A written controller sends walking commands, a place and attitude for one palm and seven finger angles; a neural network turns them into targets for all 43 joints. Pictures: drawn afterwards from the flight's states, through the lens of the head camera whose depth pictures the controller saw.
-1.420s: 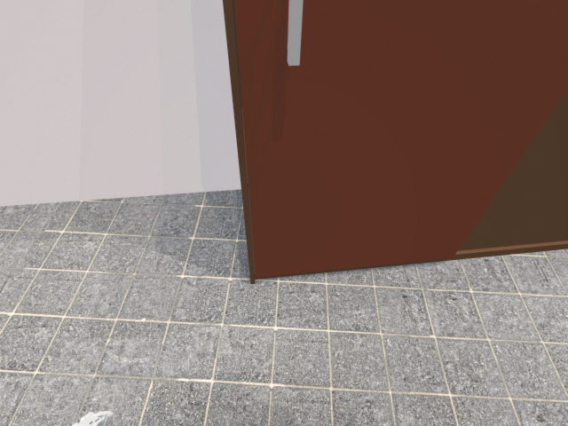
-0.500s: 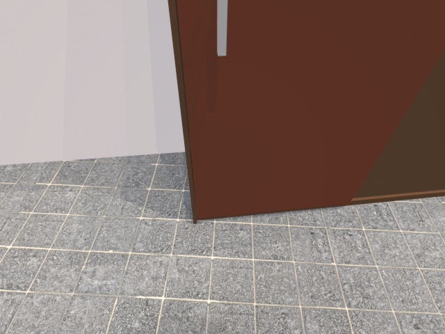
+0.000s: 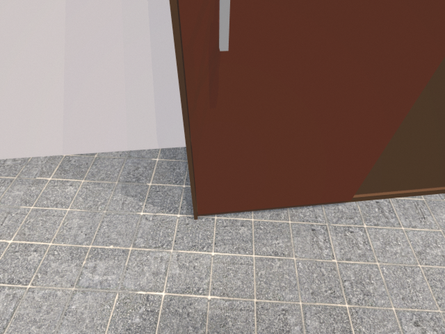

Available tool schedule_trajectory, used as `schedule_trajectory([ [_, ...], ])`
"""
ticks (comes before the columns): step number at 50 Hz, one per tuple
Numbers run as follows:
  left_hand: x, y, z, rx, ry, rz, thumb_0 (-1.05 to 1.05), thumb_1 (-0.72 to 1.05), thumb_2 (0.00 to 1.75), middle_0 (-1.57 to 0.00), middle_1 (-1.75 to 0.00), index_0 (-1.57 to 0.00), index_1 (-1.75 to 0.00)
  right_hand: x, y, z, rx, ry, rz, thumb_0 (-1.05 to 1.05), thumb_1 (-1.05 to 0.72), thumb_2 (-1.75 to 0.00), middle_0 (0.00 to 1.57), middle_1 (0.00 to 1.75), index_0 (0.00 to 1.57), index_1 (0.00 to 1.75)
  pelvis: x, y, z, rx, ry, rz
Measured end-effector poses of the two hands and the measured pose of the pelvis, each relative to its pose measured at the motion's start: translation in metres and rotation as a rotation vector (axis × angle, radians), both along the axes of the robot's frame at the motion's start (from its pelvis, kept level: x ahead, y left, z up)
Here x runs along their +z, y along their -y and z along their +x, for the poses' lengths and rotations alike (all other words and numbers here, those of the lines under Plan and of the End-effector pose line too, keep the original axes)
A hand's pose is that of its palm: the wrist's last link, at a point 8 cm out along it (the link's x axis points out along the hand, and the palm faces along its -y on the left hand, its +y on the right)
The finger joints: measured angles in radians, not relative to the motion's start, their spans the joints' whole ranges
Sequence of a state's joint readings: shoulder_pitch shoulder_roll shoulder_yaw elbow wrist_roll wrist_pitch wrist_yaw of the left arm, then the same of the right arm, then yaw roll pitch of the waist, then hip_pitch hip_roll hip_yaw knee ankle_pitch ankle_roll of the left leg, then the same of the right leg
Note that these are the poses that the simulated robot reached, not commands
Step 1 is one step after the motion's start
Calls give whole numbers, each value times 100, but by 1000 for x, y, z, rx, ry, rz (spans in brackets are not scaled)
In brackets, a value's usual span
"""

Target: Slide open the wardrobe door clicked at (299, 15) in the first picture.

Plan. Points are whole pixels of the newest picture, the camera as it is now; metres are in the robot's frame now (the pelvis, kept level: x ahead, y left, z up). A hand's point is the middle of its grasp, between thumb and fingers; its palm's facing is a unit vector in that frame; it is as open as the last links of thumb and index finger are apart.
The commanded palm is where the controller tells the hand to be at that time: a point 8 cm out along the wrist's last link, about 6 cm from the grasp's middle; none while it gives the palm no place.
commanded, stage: look at it before walking up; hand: left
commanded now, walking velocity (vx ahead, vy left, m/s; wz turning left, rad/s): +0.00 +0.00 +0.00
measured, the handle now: (223, 3) +0.78 +0.05 +0.26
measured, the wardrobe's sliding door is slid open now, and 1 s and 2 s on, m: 0.00 0.00 0.00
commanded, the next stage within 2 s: turn to face it in 0.02 s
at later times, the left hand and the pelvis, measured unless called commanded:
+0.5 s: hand out of the picture +0.05 +0.22 -0.17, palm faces +0.05 -0.96 -0.27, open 7.4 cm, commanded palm none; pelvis +0.00 +0.00 -0.01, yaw +3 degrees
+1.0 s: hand out of the picture -0.02 +0.13 -0.18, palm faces +0.20 -0.96 -0.21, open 7.4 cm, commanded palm none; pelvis +0.06 -0.04 -0.01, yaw +7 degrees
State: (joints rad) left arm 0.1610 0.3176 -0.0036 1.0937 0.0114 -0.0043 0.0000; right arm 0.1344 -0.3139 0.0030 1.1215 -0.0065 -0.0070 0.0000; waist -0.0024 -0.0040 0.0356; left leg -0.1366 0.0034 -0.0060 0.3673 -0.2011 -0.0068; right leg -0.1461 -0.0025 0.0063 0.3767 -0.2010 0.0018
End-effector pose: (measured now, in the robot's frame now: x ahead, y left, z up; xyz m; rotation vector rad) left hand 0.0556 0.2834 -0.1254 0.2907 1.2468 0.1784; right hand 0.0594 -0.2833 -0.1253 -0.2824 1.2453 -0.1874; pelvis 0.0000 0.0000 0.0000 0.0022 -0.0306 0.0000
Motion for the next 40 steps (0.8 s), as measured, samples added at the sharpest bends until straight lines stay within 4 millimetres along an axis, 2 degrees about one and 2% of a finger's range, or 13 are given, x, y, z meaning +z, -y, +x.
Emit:
schedule_trajectory([
  [13,2,-1,12,8,26,5,0,91,90,-20,-30,-20,-30,1,-1,17,19,23,-1,1,-90,-90,20,30,21,30,0,0,5,13,-3,1],
  [19,-2,6,8,36,31,-3,0,91,90,-20,-30,-20,-30,-6,-11,18,31,9,21,1,-91,-90,20,30,20,30,-3,0,4,33,-8,2],
  [27,-17,26,-20,90,-2,-57,0,91,90,-20,-30,-20,-30,-21,-41,6,50,-35,89,1,-91,-90,20,30,20,30,-9,-1,-2,65,-11,-3],
  [34,-29,34,-53,143,-61,-95,0,91,90,-20,-30,-20,-30,-27,-60,-9,61,-73,114,1,-91,-90,20,30,20,30,-13,-5,-6,85,-20,-6],
  [40,-28,48,-73,156,-141,-114,0,91,90,-20,-30,-20,-30,-25,-53,-23,10,-99,119,1,-91,-90,20,30,21,30,-9,6,11,84,-35,3],
])
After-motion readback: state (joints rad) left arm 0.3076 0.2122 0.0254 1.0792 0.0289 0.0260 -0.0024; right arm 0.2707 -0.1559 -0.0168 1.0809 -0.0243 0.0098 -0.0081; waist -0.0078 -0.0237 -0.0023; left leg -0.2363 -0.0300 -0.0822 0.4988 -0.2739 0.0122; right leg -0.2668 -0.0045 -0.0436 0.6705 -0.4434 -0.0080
